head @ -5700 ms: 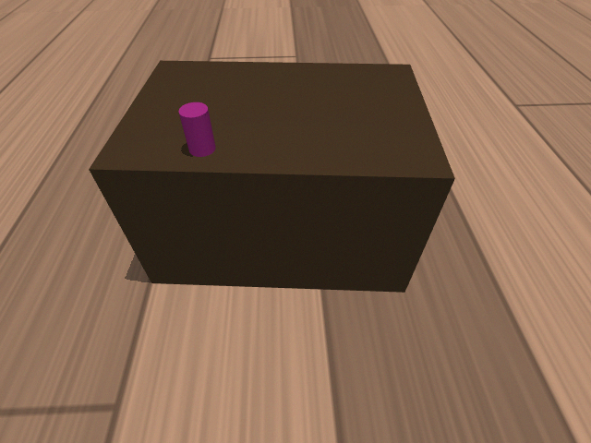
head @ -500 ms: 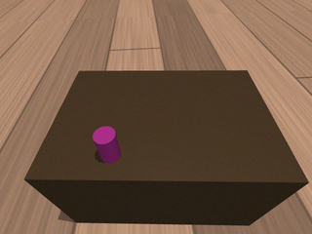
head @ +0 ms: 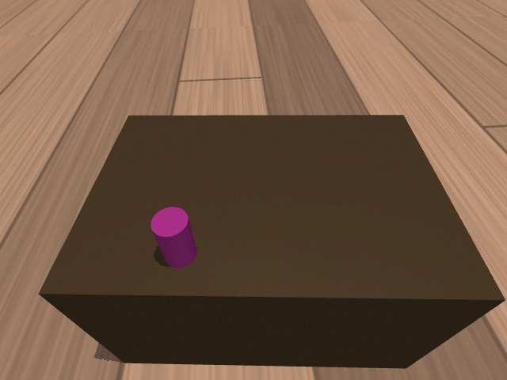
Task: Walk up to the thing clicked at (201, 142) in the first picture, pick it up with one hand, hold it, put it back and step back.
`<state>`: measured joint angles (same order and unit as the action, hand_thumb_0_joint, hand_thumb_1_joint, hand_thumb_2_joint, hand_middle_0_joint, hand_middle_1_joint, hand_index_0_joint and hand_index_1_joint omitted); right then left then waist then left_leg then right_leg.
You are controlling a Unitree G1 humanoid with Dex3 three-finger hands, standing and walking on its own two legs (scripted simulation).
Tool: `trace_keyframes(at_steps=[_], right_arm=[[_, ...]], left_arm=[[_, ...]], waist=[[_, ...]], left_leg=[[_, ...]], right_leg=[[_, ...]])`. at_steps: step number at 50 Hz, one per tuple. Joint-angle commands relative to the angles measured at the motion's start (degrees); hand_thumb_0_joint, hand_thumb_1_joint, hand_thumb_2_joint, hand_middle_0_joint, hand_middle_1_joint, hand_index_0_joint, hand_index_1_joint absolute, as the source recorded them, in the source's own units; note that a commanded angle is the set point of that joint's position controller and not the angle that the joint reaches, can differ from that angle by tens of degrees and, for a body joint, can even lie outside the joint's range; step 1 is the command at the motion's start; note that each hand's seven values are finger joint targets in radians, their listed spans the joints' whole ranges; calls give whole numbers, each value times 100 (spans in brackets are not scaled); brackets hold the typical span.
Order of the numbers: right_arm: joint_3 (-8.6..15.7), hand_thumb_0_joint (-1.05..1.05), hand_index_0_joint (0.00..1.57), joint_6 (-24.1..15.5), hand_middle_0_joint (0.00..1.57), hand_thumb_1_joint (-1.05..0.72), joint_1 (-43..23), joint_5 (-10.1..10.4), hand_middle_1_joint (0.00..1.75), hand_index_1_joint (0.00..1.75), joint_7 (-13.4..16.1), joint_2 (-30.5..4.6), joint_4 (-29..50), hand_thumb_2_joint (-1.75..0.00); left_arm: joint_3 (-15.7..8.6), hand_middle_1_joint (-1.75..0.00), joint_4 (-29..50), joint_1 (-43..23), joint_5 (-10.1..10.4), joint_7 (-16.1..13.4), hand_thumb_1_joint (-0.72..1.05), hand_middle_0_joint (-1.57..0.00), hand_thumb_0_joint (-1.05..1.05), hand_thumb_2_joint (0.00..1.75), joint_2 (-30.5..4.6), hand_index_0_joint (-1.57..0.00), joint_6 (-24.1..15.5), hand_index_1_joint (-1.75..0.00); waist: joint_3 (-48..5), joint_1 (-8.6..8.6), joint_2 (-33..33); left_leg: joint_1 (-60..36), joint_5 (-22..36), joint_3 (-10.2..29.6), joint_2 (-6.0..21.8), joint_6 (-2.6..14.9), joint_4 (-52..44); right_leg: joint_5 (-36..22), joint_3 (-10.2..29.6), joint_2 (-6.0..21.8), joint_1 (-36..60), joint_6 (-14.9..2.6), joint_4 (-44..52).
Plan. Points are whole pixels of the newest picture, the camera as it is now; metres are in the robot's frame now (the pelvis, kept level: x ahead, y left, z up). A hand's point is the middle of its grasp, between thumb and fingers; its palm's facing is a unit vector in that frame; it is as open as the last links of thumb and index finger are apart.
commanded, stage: stand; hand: left
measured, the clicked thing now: (175, 238) +0.45 +0.20 -0.12
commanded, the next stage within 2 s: rise first in 0.34 s
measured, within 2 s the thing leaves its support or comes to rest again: neither
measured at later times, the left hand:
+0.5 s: hand out of the picture +0.08 +0.25 -0.15, palm faces +0.02 -0.94 -0.34, open 7.6 cm
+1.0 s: hand out of the picture +0.16 +0.27 -0.10, palm faces +0.23 -0.91 -0.35, open 16.4 cm
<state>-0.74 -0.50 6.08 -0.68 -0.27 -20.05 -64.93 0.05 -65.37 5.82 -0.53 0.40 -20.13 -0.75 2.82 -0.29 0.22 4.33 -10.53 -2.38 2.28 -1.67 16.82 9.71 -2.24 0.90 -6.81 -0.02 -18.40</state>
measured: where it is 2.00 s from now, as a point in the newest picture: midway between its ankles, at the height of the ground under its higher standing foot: outside the picture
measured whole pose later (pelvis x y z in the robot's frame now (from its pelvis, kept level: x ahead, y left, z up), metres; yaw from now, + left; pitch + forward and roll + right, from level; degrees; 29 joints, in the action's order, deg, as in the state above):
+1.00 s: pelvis +0.00 +0.01 -0.01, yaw +0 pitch +1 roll +0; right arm 5.4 -3.4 9.5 2.1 4.3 -13.7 -43.2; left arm -7.5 -33.0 12.9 2.0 -4.8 -15.8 -2.7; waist 1.8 -1.6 0.9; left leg 11.2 -13.5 -2.3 1.2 -0.4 23.8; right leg 12.0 -2.0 2.2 -13.0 0.9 -24.1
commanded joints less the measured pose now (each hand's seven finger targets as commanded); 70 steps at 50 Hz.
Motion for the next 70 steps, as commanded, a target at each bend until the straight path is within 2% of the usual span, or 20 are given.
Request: trace_keyframes(at_steps=[1,21,22,23,24,25,26,27,29,32,34,38,42,43,46,47,49,51,55,70], right_arm=[[260,0,20,-122,20,-90,-198,6,30,30,77,-1239,313,-90],[263,0,20,-106,20,-90,-164,-3,30,30,76,-1225,340,-90],[255,0,12,-107,12,-82,-153,5,22,22,74,-1222,342,-82],[73,0,5,-770,5,-74,-2164,590,14,14,175,-57,2353,-74],[48,0,5,-861,5,-66,-1904,651,6,6,260,-268,2438,-66],[505,0,5,-775,5,-58,-1295,582,5,5,390,-1008,1719,-58],[690,0,5,-679,5,-50,-1005,575,5,5,397,-1061,1370,-50],[848,0,5,-678,5,-42,-979,568,5,5,429,-1090,1422,-42],[819,0,5,-750,5,-26,-1087,524,5,5,505,-884,1670,-26],[1155,0,5,-584,5,-9,-22,326,5,5,453,-735,1473,-21],[1112,0,5,-523,5,3,281,334,5,5,447,-613,1900,-17],[854,0,5,-418,5,20,-88,381,5,5,429,-241,2357,-13],[961,0,5,-460,5,34,-252,329,5,5,477,-476,2814,-9],[810,0,5,-492,5,37,-407,336,5,5,476,-242,2773,-8],[1037,0,5,-584,5,45,-316,276,5,5,543,-548,2994,-6],[951,0,5,-605,5,46,-292,265,5,5,544,-417,3105,-6],[868,0,5,-604,5,47,-86,242,5,5,539,-220,2999,-6],[1005,0,5,-639,5,50,-229,221,5,5,573,-473,3386,-5],[873,0,5,-586,5,50,296,213,5,5,559,-175,3130,-5],[874,0,5,-611,5,54,431,220,5,5,472,-148,3925,-5]], left_arm=[[-224,-30,345,-214,10,-83,90,-20,0,90,-1237,-20,-96,-30],[-238,-30,364,-205,5,-90,90,-20,0,90,-1253,-20,-111,-30],[-228,-22,361,-165,7,-85,82,-12,0,82,-1237,-13,-114,-22],[-31,-14,2371,-2175,446,-130,74,-4,0,74,-34,-5,-539,-14],[-130,-6,2577,-1837,637,-278,66,-5,0,66,-512,-2,-738,-8],[-460,-5,1954,-1225,581,-381,58,-5,0,58,-1124,-2,-683,-9],[-826,-6,1579,-642,606,-406,50,-6,0,50,-1350,-4,-590,-8],[-908,-6,1889,-520,588,-434,42,-7,0,42,-1248,-4,-541,-8],[-828,-6,2384,-879,544,-525,26,-7,0,30,-1123,-6,-627,-7],[-1239,-7,1980,200,286,-477,13,-7,0,24,-1026,-7,-505,-7],[-1228,-7,2624,348,272,-458,3,-6,0,18,-900,-7,-476,-6],[-1015,-6,3144,143,336,-458,-19,-6,0,14,-531,-5,-393,-6],[-1090,-5,3705,8,307,-513,-35,-5,0,11,-652,-4,-414,-6],[-968,-5,3826,-63,302,-513,-42,-5,0,9,-494,-4,-445,-6],[-1102,-6,4201,-73,273,-585,-56,-6,0,6,-648,-5,-510,-6],[-1143,-5,4450,-107,256,-607,-58,-6,0,6,-709,-5,-528,-7],[-1147,-5,4483,189,231,-620,-60,-6,0,6,-636,-5,-525,-7],[-1252,-5,4682,310,230,-644,-58,-5,0,6,-706,-4,-543,-7],[-1238,-5,4757,785,225,-625,-59,-5,0,6,-576,-4,-522,-6],[-1376,-5,5571,827,288,-544,-57,-4,0,7,-562,-3,-567,-6]], waist=[[-475,22,13],[-508,35,8],[-491,27,35],[-427,247,215],[-705,-8,-229],[-361,147,-137],[-196,-44,83],[-681,-72,71],[-1449,-30,102],[-1308,-34,43],[-1621,-56,-14],[-1072,-63,33],[-854,-61,14],[-760,-90,139],[-912,-25,150],[-1058,-54,165],[-1041,-114,155],[-1280,-78,-57],[-971,-136,136],[-713,-67,227]], left_leg=[[5,845,534,648,200,-237],[-32,823,526,632,221,-198],[-14,792,518,635,229,-199],[877,457,-39,-279,199,476],[543,245,-37,-229,245,301],[601,-79,-79,-231,235,214],[869,-97,-140,-232,187,346],[753,217,-114,-205,161,437],[537,697,-83,-208,200,597],[768,913,-40,-243,241,675],[438,1259,-52,-245,212,564],[667,940,-63,-242,177,440],[715,487,-43,-205,192,318],[713,406,-34,-208,186,284],[568,449,12,-154,177,286],[494,603,30,-152,168,324],[453,802,41,-162,175,363],[330,986,32,-169,187,412],[350,1101,-9,-177,158,351],[195,1161,-23,-148,136,246]], right_leg=[[-913,585,710,166,-120,267],[-996,610,739,182,-129,271],[-993,601,737,189,-125,276],[-486,57,47,-561,-34,-220],[-237,45,74,-73,-1,-59],[50,42,48,-331,-41,-23],[93,13,24,-347,-57,-107],[-190,-10,-16,-239,-73,-232],[-793,24,24,-51,-36,-401],[-1027,-4,4,-238,-67,-471],[-1276,-46,-28,20,-61,-411],[-856,-77,-31,-313,-65,-313],[-373,-94,-35,-365,-70,-225],[-303,-87,-26,-401,-79,-228],[-367,-95,-60,-278,-81,-270],[-463,-105,-66,-208,-80,-265],[-640,-116,-50,-114,-94,-297],[-834,-103,-46,62,-69,-303],[-935,-123,-40,40,-89,-279],[-970,-159,-55,174,-81,-167]])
